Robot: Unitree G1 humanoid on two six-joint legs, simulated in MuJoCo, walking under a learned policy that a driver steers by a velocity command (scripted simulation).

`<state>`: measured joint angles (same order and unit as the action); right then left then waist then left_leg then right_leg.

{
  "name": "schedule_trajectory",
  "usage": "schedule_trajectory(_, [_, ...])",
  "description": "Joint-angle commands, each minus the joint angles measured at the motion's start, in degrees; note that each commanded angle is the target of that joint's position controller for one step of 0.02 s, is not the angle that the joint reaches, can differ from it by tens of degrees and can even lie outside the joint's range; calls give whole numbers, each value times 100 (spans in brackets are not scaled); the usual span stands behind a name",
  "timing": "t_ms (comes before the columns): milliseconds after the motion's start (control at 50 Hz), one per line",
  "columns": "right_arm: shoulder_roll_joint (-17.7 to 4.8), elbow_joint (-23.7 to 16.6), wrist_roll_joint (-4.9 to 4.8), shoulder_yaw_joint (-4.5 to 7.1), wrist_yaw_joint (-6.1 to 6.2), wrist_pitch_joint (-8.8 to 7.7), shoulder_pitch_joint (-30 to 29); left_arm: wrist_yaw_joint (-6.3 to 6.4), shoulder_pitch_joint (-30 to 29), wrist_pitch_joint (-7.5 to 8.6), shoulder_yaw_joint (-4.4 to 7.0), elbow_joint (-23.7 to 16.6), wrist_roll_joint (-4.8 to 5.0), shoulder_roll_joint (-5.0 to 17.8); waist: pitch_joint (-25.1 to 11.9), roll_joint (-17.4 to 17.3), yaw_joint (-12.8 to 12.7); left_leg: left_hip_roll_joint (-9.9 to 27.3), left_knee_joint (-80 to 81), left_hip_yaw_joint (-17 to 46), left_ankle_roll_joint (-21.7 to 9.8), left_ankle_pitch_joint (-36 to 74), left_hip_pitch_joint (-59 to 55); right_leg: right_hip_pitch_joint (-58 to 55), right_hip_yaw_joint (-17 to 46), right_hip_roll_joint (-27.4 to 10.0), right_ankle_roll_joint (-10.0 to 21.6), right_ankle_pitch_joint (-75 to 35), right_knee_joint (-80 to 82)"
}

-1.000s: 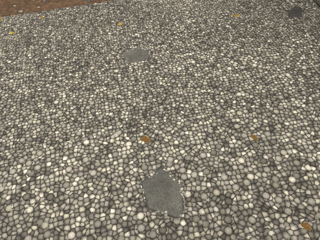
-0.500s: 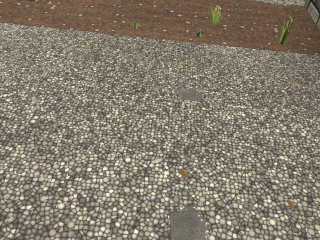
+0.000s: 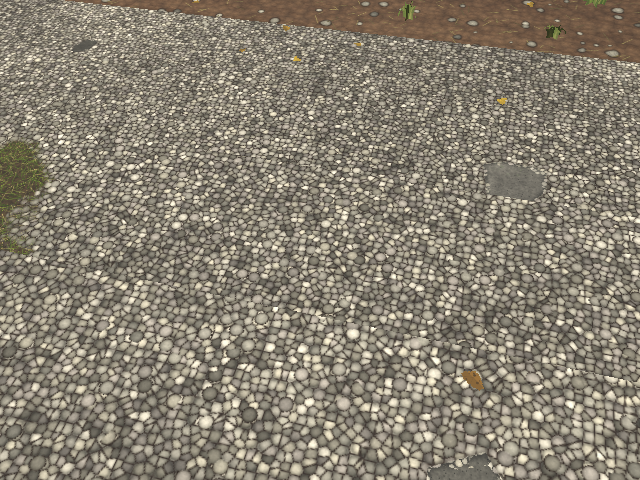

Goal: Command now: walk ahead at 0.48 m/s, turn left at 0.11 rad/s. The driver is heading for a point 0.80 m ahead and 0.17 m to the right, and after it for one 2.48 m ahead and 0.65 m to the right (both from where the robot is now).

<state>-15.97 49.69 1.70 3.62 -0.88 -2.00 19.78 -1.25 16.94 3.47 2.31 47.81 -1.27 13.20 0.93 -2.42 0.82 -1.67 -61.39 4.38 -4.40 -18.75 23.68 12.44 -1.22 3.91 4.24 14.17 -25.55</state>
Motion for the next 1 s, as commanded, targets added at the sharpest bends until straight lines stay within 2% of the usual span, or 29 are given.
schedule_trajectory(20, [-350, -217, 27, 98, -59, 90, 190, -8, 400, 213, 136, -145, 91, 717, 106, 791, 78, 420, 234, 111, 122, 432, 1047, -708, 1666, -1561, 850, -2049, 1444])
schedule_trajectory(120, [-69, -510, 84, -33, -190, 179, -1020, 84, 976, 120, 111, 138, 152, 699, 182, 697, -143, 530, 1066, -446, 336, 1458, 1442, -1011, 821, -1310, 735, -3571, 1443])
schedule_trajectory(140, [-142, -368, 54, 1, -203, 180, -907, 97, 1164, 145, 126, 210, 42, 768, -25, 814, -179, 522, 625, -501, 238, 2012, 1446, -1180, 792, -1374, 797, -3460, 1212])
schedule_trajectory(160, [-209, -362, 46, 20, -206, 183, -1019, 105, 1277, 144, 97, 242, 51, 686, 33, 705, -189, 584, 607, -460, 203, 2122, 1636, -1224, 829, -1393, 821, -3264, 1159])
schedule_trajectory(200, [-396, -640, 51, 109, -194, 24, -2007, 194, 1843, 228, 122, 489, 59, 762, 424, 617, -477, 655, 1136, -199, 142, 2366, 3095, -2237, 1199, -1471, 848, -2160, 1067])
schedule_trajectory(240, [-359, -754, 100, 89, -204, -78, -2677, 254, 2123, 270, 143, 584, -23, 800, 673, 625, -718, 641, 1526, -255, 157, 2516, 3512, -2515, 1355, -1504, 867, -1891, 927])
schedule_trajectory(260, [-294, -847, 99, 46, -233, -98, -2846, 283, 1782, 300, 149, 545, -71, 832, 844, 578, -596, 656, 2266, -295, 213, 3064, 3018, -1885, 1146, -1261, 775, -1301, 962])
schedule_trajectory(340, [-105, -858, 38, -6, -341, -105, -2823, 249, 1539, 382, 48, 539, -24, 647, 800, 353, -613, 635, 2926, -468, -11, 4645, 1224, -674, 1084, -1217, 655, -790, 440])
schedule_trajectory(400, [-71, -745, -21, -55, -239, -128, -2715, 290, 1570, 260, 4, 612, -72, 593, 751, 347, -795, 573, 3771, -505, 135, 4786, 361, -864, 1046, -918, 472, -981, -539])
schedule_trajectory(460, [-288, -158, 2, 32, -5, -172, -1061, 441, 1808, -6, 12, 800, -242, 736, -20, 222, -285, 704, 4699, -357, 226, 5013, -983, -1472, 1182, -648, 485, -1977, -3319])
schedule_trajectory(480, [-430, 195, 123, 101, 61, -198, 67, 452, 1654, -82, 58, 827, -120, 763, -353, -126, 380, 768, 5267, -627, 295, 5669, -2409, -785, 910, -419, 390, -1704, -5012])
schedule_trajectory(500, [-819, 439, 229, 206, 42, -193, 688, 433, 1610, -84, 130, 845, 99, 614, -637, -845, 542, 1367, 4521, -194, 150, 6478, -4113, 977, 626, 266, 227, 2562, -7031])
schedule_trajectory(520, [-994, 456, 220, 169, -27, -251, 1038, 513, 2875, -50, 89, 867, 453, 300, -1691, -1355, -149, 2632, 1633, 428, -31, 10249, -6208, 2712, 937, 142, 42, 3780, -8271])
schedule_trajectory(540, [-760, 326, 0, 179, -115, -210, 1047, 568, 2670, -9, 49, 885, 482, 464, -2295, -983, 204, 3006, 1672, 965, -359, 9615, -6410, 3470, 941, -190, 32, 3084, -8328])
schedule_trajectory(560, [-526, 304, -12, 140, -105, -180, 917, 550, 2139, -50, 58, 841, 335, 479, -2064, -358, 299, 2826, 2394, 957, -400, 7341, -5435, 3602, 671, -419, -47, 2610, -8081])
schedule_trajectory(580, [-692, 161, 85, 191, 11, -239, 345, 480, 1654, -158, 39, 609, 119, 445, -1792, -818, 161, 2958, 3251, 1543, -907, 3493, -4405, 3861, 422, -579, -66, 1872, -7949])
schedule_trajectory(600, [-493, 61, 55, 136, 105, -254, 187, 376, 1164, -266, 79, 485, -132, 550, -1366, -404, 130, 2777, 3871, 1620, -998, 2230, -3142, 3548, 167, -724, -50, 1519, -8074])
schedule_trajectory(620, [-383, 51, -16, 59, 121, -369, -91, 272, 630, -319, 145, 274, -216, 574, -736, -337, -39, 2734, 4123, 1283, -863, 1980, -2052, 3298, 446, -959, -47, 693, -6855])
schedule_trajectory(640, [-287, 159, -20, 33, 113, -397, -228, 156, 317, -389, 140, 175, -96, 461, 12, -231, -273, 2361, 4552, 663, -673, 2091, -810, 2783, 424, -1064, -118, 409, -5762])
schedule_trajectory(660, [-315, 251, -23, 45, 143, -438, -269, 43, -14, -433, 94, 18, -119, 212, 349, -259, -381, 2058, 4770, 319, -600, 1871, -213, 2463, 477, -1051, -228, -76, -4882])
schedule_trajectory(700, [-206, 249, -27, 26, 165, -523, -330, -78, -25, -376, 44, 11, -155, 53, 236, -407, -482, 1891, 4655, -148, -612, 2739, -276, 2189, 397, -1004, -240, -883, -3851])
schedule_trajectory(740, [-116, 209, -87, -4, 117, -541, -415, -150, -258, -267, -16, -105, -35, -29, 52, -489, -536, 1718, 4610, -732, -466, 3376, -379, 1621, 169, -909, -50, -1506, -2740])
schedule_trajectory(860, [-462, 385, -64, 85, 177, -233, 519, -215, -1563, -359, -3, -586, -54, 160, 350, -49, -3, 1905, 4405, -1228, -294, 3366, -2020, 1848, -503, -567, 454, -497, -1521])
schedule_trajectory(900, [-672, 419, -12, 120, 213, -130, 702, -191, -1379, -336, 58, -586, -76, 247, 147, -56, -69, 1890, 3535, -1516, -237, 4679, -2438, 1351, -739, -200, 598, 255, -1277])
schedule_trajectory(920, [-777, 411, 33, 132, 224, -68, 686, -154, -793, -297, 122, -392, -102, 341, -122, -21, -334, 1802, 2553, -1697, -176, 5135, -2401, 679, -814, 64, 713, 416, -1067])
schedule_trajectory(940, [-800, 303, 1, 124, 212, -34, 591, -84, 176, -241, 246, -110, -138, 585, -658, 242, -789, 1660, 1138, -1874, 30, 4603, -1667, -707, -357, -6, 945, 214, -521])
schedule_trajectory(960, [-287, -53, -59, 5, 141, -48, 648, 11, 657, -234, 434, -71, -167, 1311, -1339, 1279, -777, 1077, -988, -1954, 308, 1216, 192, -2328, 2216, -1704, 1523, 817, -18])
schedule_trajectory(980, [-496, -483, -48, 65, 49, -98, 39, 32, 785, -329, 485, -167, 37, 1650, -1622, 1504, -860, 6, -2022, -886, 518, -1373, 1930, -3096, 4875, -2561, 2114, 877, 1130])
schedule_trajectory(1000, [-645, -655, -24, 80, 37, -149, -703, 105, 701, -398, 449, -41, 62, 1516, -652, 769, -928, 430, -1962, -353, 456, -926, 2761, -2796, 3962, -2436, 1925, 540, 1107])
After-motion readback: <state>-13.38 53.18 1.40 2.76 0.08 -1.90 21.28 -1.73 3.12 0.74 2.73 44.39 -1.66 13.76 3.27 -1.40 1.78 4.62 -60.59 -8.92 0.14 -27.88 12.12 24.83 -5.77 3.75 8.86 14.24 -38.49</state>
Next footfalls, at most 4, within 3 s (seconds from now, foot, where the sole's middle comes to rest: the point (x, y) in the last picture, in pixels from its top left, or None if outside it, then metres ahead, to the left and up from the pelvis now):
0.50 left None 0.48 0.16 -0.94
0.94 right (374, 429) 0.67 -0.07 -0.94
1.40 left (350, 357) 0.87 -0.02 -0.94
1.86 right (408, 402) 0.74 -0.16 -0.94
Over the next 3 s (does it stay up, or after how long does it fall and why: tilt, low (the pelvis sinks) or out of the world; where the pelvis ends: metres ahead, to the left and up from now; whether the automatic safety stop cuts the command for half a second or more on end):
stays up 1.03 -0.11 -0.31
